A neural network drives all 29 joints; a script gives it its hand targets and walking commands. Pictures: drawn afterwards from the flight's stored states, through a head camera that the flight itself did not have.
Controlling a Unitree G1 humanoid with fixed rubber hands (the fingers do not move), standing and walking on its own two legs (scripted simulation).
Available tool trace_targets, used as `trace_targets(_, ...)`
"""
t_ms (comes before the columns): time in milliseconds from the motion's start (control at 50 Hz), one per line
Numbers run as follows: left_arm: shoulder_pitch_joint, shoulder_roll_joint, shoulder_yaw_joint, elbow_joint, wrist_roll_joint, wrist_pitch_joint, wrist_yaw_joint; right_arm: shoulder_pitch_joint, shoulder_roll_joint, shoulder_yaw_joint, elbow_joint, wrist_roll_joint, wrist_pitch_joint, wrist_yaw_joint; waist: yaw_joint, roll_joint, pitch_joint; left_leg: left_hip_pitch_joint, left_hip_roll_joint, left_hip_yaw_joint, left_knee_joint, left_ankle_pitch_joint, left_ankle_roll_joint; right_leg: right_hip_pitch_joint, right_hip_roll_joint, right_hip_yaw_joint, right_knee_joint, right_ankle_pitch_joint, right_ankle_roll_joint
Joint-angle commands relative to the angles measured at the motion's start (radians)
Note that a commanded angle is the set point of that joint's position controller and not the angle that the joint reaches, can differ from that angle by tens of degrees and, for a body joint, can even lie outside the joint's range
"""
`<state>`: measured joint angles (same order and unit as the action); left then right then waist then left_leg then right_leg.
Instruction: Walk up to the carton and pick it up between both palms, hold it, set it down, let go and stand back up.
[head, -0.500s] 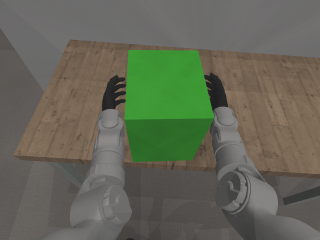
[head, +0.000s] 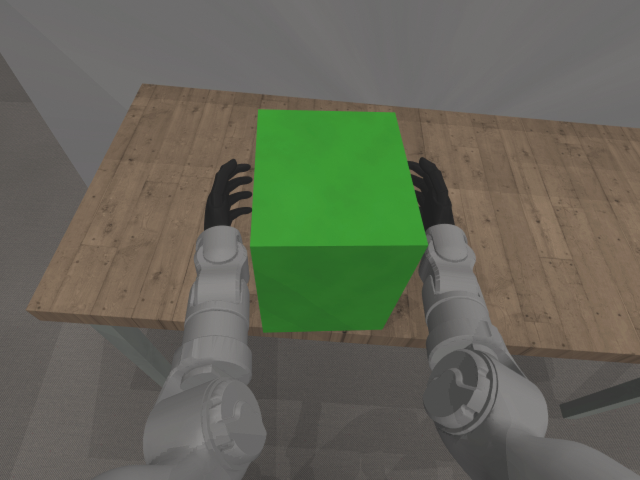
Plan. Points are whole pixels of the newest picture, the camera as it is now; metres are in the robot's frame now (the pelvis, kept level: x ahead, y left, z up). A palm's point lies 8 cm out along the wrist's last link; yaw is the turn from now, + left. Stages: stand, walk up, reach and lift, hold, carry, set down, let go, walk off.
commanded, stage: reach and lift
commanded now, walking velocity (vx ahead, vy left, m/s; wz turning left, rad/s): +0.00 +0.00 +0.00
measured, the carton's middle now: (325, 228) +0.43 +0.03 +0.01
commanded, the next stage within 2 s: none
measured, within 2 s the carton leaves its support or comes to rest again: leaves its support in 0.58 s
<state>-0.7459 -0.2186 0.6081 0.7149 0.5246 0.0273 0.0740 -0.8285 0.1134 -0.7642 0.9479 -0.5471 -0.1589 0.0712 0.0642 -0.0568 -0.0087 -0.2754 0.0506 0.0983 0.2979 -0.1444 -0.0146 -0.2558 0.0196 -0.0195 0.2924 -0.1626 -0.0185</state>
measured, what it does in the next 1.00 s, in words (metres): stands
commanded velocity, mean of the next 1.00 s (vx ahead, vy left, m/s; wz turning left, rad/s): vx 0.00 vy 0.00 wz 0.00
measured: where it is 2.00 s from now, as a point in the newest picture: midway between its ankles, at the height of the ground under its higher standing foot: outside the picture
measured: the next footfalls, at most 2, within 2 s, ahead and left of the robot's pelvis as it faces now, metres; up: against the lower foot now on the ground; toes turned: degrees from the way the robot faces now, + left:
none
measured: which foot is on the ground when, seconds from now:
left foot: down 0.00-1.00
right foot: down 0.00-1.00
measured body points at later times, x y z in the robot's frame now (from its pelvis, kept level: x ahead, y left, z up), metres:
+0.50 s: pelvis +0.00 +0.00 +0.00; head +0.05 +0.03 +0.45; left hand +0.40 +0.17 +0.06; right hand +0.43 -0.11 +0.07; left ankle -0.01 +0.13 -0.75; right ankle -0.02 -0.10 -0.75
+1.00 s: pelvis -0.01 +0.00 +0.00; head +0.01 +0.03 +0.45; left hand +0.39 +0.17 +0.09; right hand +0.41 -0.11 +0.10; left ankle -0.01 +0.13 -0.75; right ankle -0.02 -0.10 -0.75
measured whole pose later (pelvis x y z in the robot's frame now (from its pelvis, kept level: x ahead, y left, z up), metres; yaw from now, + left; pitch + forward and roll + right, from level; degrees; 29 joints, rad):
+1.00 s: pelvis -0.01 +0.00 +0.00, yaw +1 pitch +2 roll +0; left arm -0.72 -0.15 0.50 0.73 0.42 0.10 0.09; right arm -0.79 0.09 -0.55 0.95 -0.36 -0.10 -0.01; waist 0.04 -0.05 0.00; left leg -0.18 0.04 0.09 0.28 -0.13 -0.01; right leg -0.16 0.01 -0.03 0.28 -0.15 -0.01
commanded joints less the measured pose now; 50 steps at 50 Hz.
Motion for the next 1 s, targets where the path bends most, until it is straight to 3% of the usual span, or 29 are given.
trace_targets(0,-0.428,-0.329,-0.192,0.005,0.003,-0.019,-0.035,-0.461,0.347,0.215,-0.015,-0.018,-0.051,0.099,-0.003,0.023,-0.498,0.289,-0.020,0.050,0.056,0.390,0.013,0.102,0.007,-0.074,0.005,0.295,0.054)
trace_targets(140,-0.429,-0.323,-0.186,0.004,0.001,-0.025,-0.058,-0.452,0.387,0.260,-0.028,-0.006,-0.050,0.089,-0.007,0.000,-0.474,0.182,-0.030,0.057,0.012,0.294,0.036,0.226,-0.016,-0.053,0.036,0.406,0.076)
trace_targets(300,-0.440,-0.350,-0.221,0.006,-0.016,-0.033,-0.055,-0.463,0.404,0.292,-0.043,0.003,-0.061,0.082,-0.011,-0.001,-0.517,0.200,-0.022,0.052,0.017,0.319,0.027,0.239,-0.009,-0.057,0.039,0.427,0.066)
trace_targets(540,-0.470,-0.389,-0.324,-0.014,-0.067,-0.025,-0.036,-0.482,0.396,0.354,-0.013,0.067,-0.070,0.078,-0.016,0.051,-0.571,0.307,-0.010,0.037,0.066,0.449,-0.013,0.171,0.008,-0.070,0.026,0.404,0.032)
trace_targets(740,-0.506,-0.363,-0.346,0.001,-0.096,0.000,-0.067,-0.483,0.428,0.432,0.003,0.134,-0.031,0.058,-0.016,0.042,-0.496,0.203,-0.028,0.041,0.006,0.269,0.005,0.304,-0.019,-0.045,0.042,0.442,0.051)
trace_targets(800,-0.513,-0.363,-0.359,-0.007,-0.109,0.005,-0.074,-0.496,0.436,0.456,-0.019,0.150,-0.031,0.050,-0.015,0.034,-0.493,0.201,-0.029,0.038,0.008,0.286,0.005,0.322,-0.019,-0.045,0.049,0.481,0.057)
trace_targets(880,-0.497,-0.361,-0.359,0.000,-0.116,0.028,-0.088,-0.498,0.432,0.483,-0.034,0.165,-0.015,0.044,-0.020,0.010,-0.478,0.207,-0.030,0.038,-0.005,0.257,0.010,0.340,-0.015,-0.044,0.038,0.460,0.058)
trace_targets(980,-0.530,-0.372,-0.392,-0.019,-0.136,0.054,-0.094,-0.519,0.427,0.494,-0.058,0.185,-0.002,0.038,-0.028,0.028,-0.484,0.249,-0.030,0.036,-0.008,0.235,0.004,0.301,-0.011,-0.053,0.016,0.379,0.051)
